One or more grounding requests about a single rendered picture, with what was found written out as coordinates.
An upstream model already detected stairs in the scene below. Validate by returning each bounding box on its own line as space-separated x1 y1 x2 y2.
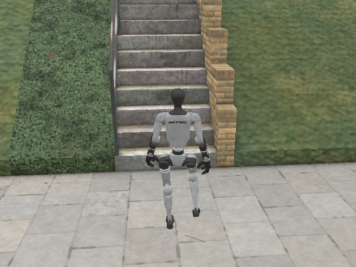
115 0 217 172

